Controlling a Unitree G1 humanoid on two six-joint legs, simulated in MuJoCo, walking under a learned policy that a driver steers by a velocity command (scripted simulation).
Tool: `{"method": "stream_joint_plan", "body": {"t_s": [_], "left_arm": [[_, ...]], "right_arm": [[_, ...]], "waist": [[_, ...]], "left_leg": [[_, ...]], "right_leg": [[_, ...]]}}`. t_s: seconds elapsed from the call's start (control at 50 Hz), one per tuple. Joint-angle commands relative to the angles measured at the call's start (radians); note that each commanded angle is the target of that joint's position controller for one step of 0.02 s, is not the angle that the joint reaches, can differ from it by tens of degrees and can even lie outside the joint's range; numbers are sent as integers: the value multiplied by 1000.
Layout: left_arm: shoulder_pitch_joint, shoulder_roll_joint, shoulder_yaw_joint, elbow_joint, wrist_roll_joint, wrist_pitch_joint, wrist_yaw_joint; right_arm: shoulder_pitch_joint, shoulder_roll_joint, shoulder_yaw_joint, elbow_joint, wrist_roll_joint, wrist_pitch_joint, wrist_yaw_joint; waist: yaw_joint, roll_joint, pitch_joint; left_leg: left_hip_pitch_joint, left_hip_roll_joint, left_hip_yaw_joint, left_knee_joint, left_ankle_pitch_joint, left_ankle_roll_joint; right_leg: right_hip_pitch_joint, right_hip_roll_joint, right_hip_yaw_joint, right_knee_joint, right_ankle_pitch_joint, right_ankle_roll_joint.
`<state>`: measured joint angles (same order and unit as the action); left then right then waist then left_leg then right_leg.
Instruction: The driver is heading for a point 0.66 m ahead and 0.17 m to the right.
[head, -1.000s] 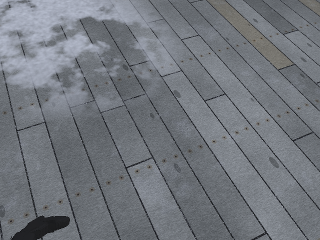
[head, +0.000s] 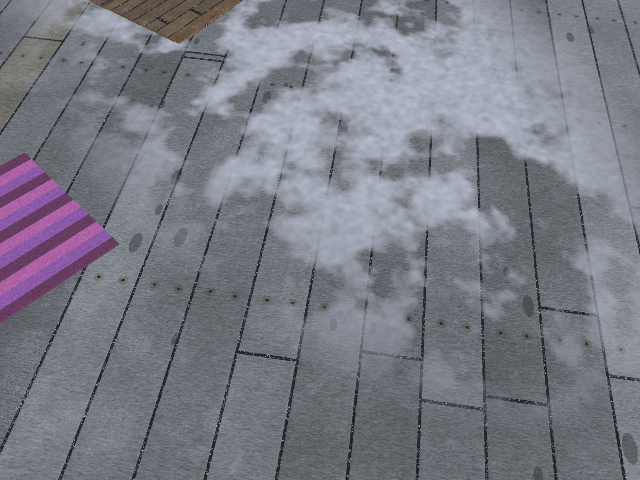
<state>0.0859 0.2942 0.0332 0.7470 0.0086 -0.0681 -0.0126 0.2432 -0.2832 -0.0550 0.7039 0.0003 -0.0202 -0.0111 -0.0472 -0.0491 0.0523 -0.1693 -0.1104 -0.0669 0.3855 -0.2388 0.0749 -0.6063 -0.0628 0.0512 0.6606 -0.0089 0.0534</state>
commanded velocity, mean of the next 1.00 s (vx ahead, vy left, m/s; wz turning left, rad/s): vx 0.28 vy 0.00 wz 0.01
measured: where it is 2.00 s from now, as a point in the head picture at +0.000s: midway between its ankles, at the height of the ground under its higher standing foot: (322, 351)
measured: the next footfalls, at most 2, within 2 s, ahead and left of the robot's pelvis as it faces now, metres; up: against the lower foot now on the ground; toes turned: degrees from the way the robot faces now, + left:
right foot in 0.08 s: +0.19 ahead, -0.13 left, +0.00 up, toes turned +1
left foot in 0.28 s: +0.08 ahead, +0.11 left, +0.00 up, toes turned -1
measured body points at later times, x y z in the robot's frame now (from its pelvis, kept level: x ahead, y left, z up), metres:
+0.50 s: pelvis +0.12 -0.03 -0.01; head +0.12 -0.03 +0.44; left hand +0.26 +0.24 -0.12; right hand +0.16 -0.30 -0.14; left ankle +0.04 +0.11 -0.74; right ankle +0.15 -0.13 -0.74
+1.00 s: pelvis +0.33 +0.03 -0.02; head +0.35 +0.05 +0.43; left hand +0.32 +0.32 -0.16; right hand +0.54 -0.22 -0.09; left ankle +0.42 +0.14 -0.74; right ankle +0.17 -0.12 -0.70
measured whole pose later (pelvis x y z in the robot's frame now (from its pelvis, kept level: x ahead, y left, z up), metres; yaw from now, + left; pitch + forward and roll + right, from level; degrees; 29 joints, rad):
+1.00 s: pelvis +0.33 +0.03 -0.02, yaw -2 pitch +2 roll -1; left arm 0.39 0.30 0.05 0.92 -0.02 -0.05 0.00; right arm 0.06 -0.26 -0.05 0.70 0.00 -0.09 0.02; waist 0.06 -0.02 0.03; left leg -0.46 0.02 0.03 0.59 -0.16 0.03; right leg -0.15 -0.02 0.07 0.81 -0.50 0.00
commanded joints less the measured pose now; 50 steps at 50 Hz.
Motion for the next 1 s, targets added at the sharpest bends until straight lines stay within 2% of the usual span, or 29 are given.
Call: {"method": "stream_joint_plan", "body": {"t_s": [0.02,0.06,0.08,0.1,0.12,0.14,0.16,0.22,0.26,0.3,0.32,0.36,0.44,0.5,0.52,0.54,0.56,0.58,0.6,0.64,0.68,0.78,0.84,0.88,0.92,0.94,0.96,0.98,1.0], "left_arm": [[-14,100,29,-62,5,-15,-10],[40,105,36,-44,17,-22,-12],[54,137,43,-43,28,-27,-6],[48,181,46,-58,42,-27,1],[77,109,31,-47,39,-11,6],[93,48,13,-33,18,3,3],[90,35,4,-20,9,14,-1],[-10,97,17,-29,11,34,-2],[-83,84,14,-38,5,51,1],[-13,72,11,-11,6,51,4],[-26,81,16,-22,4,51,6],[-41,68,17,-22,-4,39,12],[-33,36,20,-10,-21,-9,2],[41,44,29,21,-30,-36,-17],[95,63,37,45,-29,-39,-22],[162,113,55,65,-29,-43,-24],[296,186,79,97,-29,-41,-27],[387,193,78,115,-23,-38,-27],[339,164,64,110,-24,-40,-22],[257,112,46,86,-17,-35,-14],[212,88,33,77,-10,-24,-7],[228,165,52,87,-22,-10,16],[268,175,58,109,-39,-8,14],[262,176,61,116,-44,-2,15],[241,173,60,112,-39,4,16],[244,132,46,110,-29,4,15],[266,46,16,82,3,5,13],[373,-18,1,63,-31,-11,15],[320,105,32,77,-56,-15,16]], "right_arm": [[7,-135,-31,-28,-1,-8,-2],[-15,-117,-22,-15,6,-6,-2],[18,-99,-17,-11,-5,-11,-2],[120,-76,-10,-4,-24,-21,0],[178,-57,0,25,-18,-19,-6],[137,-88,-4,22,-14,-4,-8],[88,-101,-10,11,-3,18,-12],[54,-90,-17,25,0,73,-18],[102,-48,-9,71,-7,73,-14],[78,-89,-15,70,-24,72,-13],[81,-122,-25,83,-16,69,-15],[61,-103,-20,77,-14,45,-18],[87,-146,-35,86,6,-7,-19],[70,-129,-32,81,18,-23,-15],[45,-115,-28,67,18,-27,-14],[22,-90,-21,41,16,-37,-15],[7,-68,-15,17,9,-53,-18],[-6,-79,-17,-2,14,-67,-20],[-3,-103,-26,-3,33,-76,-14],[-41,-80,-21,-4,35,-79,2],[-47,-63,-23,-3,20,-70,10],[-164,-5,6,-36,13,-67,28],[-219,-43,0,-59,23,-67,34],[-212,-73,-10,-65,24,-72,37],[-97,-115,-35,-33,18,-75,31],[48,-160,-60,5,16,-75,20],[212,-239,-80,22,0,-70,8],[232,-284,-82,34,-14,-65,18],[175,-185,-57,22,-5,-72,23]], "waist": [[12,140,-126],[56,134,-126],[49,86,-149],[-9,-24,-224],[12,-115,-317],[36,-141,-319],[43,-125,-280],[17,-92,-176],[-24,-91,-142],[19,-35,-126],[41,47,-72],[35,102,-44],[24,222,33],[64,212,27],[87,178,9],[107,58,-17],[155,-142,-82],[185,-223,-119],[143,-104,-74],[108,-6,-7],[82,-38,11],[104,-36,2],[115,-48,14],[85,-40,25],[6,-31,-30],[-62,-3,-119],[-109,164,-286],[-43,437,-376],[-57,284,-261]], "left_leg": [[36,273,-133,20,583,124],[40,249,-147,106,520,87],[11,190,-128,168,442,41],[-94,119,-106,254,203,-9],[-160,83,-71,356,-68,-68],[-184,92,-55,402,-308,-100],[-217,108,-54,426,-382,-113],[-161,146,-38,342,-268,-125],[6,126,13,98,-25,-102],[23,160,-26,57,-49,-57],[-117,148,-33,56,-301,-18],[-205,180,-82,-29,-416,16],[-65,320,-277,-118,-344,91],[-46,317,-244,-46,-150,82],[-93,271,-178,17,-78,52],[-185,173,-59,190,38,-3],[-373,80,50,485,60,-70],[-569,58,-5,739,-298,-87],[-659,116,-49,850,-309,-62],[-686,198,-26,822,-166,-29],[-591,236,-2,691,-77,-42],[-384,181,80,295,131,-96],[-318,168,67,205,211,-89],[-276,162,51,158,203,-67],[-101,134,69,124,158,-38],[99,151,55,123,136,-12],[353,364,-174,110,31,45],[501,532,-636,-93,-284,165],[396,506,-627,-155,-434,135]], "right_leg": [[158,29,-13,-80,-4,-32],[253,40,-28,-207,71,-71],[366,-15,22,-232,394,-100],[554,-142,125,-160,711,-180],[659,-231,229,-147,734,-304],[637,-271,308,-193,622,-345],[599,-274,348,-235,440,-340],[409,-217,296,-331,-1,-257],[281,-113,160,-335,-212,-176],[230,-43,79,-326,-493,-101],[271,18,9,-296,-521,-75],[322,45,-26,-174,-495,-79],[156,94,-103,-8,-333,-101],[244,68,-85,-78,-293,-145],[339,63,-61,-106,-280,-161],[464,4,68,-172,-259,-204],[685,-140,361,-295,-243,-304],[810,-290,630,-408,-208,-389],[793,-319,612,-398,-237,-379],[687,-259,424,-423,-220,-329],[579,-191,279,-479,-165,-283],[456,-119,71,-520,-64,-256],[454,-163,92,-515,-99,-244],[472,-186,118,-485,-98,-226],[459,-156,97,-344,49,-190],[397,-96,51,-148,92,-156],[233,-8,-14,200,-175,-106],[-39,110,8,489,-580,-76],[-125,55,86,611,-535,-82]]}}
